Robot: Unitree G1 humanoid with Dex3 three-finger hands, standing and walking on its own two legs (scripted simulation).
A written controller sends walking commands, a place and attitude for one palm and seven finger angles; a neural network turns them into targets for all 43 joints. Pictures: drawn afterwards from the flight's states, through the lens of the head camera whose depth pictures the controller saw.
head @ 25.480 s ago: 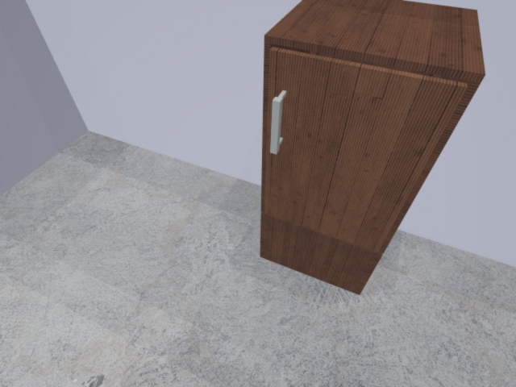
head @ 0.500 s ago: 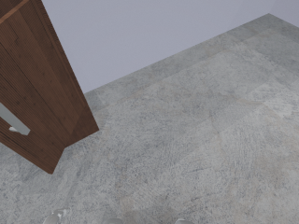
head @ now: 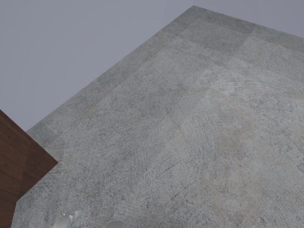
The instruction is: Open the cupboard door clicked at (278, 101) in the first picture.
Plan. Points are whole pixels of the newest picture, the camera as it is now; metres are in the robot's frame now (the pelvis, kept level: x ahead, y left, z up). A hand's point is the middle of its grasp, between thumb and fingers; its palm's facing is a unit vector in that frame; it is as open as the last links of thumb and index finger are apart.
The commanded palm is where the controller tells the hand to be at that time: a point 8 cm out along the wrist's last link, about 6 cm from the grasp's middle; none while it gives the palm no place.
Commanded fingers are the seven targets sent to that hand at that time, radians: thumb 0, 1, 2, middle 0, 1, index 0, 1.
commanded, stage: walk to a spot facing it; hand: left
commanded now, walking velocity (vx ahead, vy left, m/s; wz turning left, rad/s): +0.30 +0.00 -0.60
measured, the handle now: out of the picture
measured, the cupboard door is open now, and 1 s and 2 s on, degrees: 47 47 47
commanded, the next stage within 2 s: turn to face it in 1.30 s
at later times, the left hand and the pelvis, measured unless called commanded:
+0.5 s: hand (130, 166) +0.32 +0.09 -0.15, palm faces -0.37 -0.90 -0.21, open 7.4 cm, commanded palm none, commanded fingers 0.00 0.90 0.90 -0.20 -0.30 -0.20 -0.30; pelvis +0.13 -0.06 +0.00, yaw -19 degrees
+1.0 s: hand (161, 131) +0.47 -0.01 -0.16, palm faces -0.45 -0.88 -0.17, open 7.4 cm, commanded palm none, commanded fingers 0.00 0.90 0.90 -0.20 -0.30 -0.20 -0.30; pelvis +0.32 -0.15 +0.02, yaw -28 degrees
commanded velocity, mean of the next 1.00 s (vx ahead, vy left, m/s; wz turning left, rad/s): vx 0.35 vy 0.00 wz -0.34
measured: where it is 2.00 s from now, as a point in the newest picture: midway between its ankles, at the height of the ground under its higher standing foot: (210, 160)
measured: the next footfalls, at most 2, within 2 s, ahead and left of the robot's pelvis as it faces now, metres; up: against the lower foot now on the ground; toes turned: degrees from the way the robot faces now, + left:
left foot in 0.20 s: +0.11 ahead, +0.13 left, +0.00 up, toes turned -6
right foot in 0.52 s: +0.21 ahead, -0.21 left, +0.00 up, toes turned -27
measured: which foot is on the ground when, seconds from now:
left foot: up 0.00-0.18, down 0.20-0.50, up 0.52-0.82, down 0.84-1.00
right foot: down 0.00-0.20, up 0.22-0.50, down 0.52-0.82, up 0.84-1.00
